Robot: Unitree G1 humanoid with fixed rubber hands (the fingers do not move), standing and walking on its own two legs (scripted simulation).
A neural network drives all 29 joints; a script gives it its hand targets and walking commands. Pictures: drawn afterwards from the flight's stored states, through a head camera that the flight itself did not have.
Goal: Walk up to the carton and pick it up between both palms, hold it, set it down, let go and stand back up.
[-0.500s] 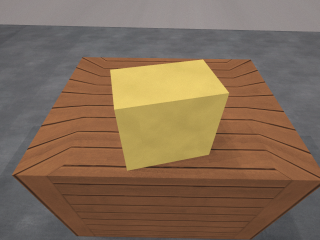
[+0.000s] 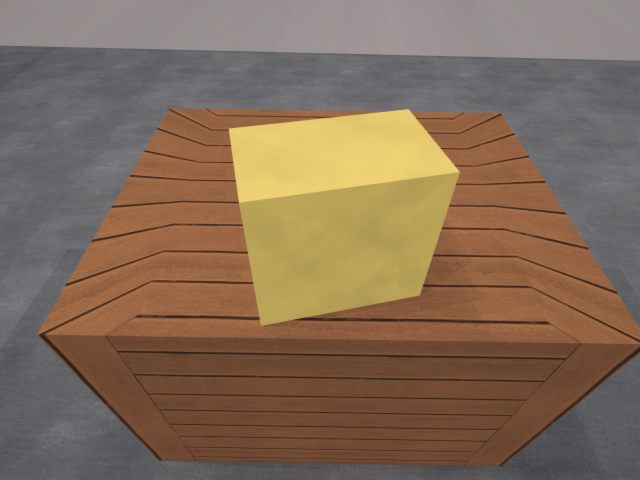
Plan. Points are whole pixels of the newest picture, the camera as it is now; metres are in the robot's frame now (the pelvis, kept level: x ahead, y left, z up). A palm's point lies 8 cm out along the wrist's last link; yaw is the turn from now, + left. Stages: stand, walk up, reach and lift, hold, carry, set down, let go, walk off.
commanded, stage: stand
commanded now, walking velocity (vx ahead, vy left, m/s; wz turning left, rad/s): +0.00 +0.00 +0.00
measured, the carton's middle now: (333, 219) +0.50 +0.00 +0.05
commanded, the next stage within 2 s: none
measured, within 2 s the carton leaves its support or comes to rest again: neither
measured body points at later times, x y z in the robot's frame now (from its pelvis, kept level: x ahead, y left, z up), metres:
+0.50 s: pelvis +0.01 -0.01 +0.00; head +0.01 -0.02 +0.45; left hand +0.06 +0.28 -0.12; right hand +0.07 -0.31 -0.13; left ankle +0.04 +0.10 -0.74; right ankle +0.04 -0.14 -0.74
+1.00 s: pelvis +0.04 -0.02 +0.01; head +0.04 -0.03 +0.45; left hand +0.12 +0.27 -0.12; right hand +0.09 -0.32 -0.13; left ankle +0.04 +0.10 -0.74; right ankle +0.04 -0.14 -0.74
